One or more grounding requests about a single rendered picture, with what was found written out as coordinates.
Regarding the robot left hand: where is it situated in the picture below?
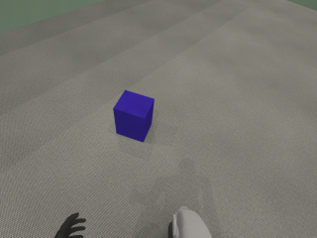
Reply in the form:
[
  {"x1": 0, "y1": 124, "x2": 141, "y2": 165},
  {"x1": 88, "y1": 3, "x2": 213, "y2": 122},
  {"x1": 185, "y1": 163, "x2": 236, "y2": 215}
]
[{"x1": 54, "y1": 212, "x2": 86, "y2": 238}]

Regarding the robot right thigh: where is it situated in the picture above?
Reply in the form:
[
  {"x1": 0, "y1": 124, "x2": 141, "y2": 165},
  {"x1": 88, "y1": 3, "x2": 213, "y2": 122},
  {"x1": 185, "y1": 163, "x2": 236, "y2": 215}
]
[{"x1": 172, "y1": 209, "x2": 213, "y2": 238}]

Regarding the carton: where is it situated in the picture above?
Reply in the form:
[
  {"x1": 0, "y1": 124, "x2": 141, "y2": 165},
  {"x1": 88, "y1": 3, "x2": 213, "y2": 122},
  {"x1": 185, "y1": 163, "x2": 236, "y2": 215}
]
[{"x1": 113, "y1": 90, "x2": 155, "y2": 143}]

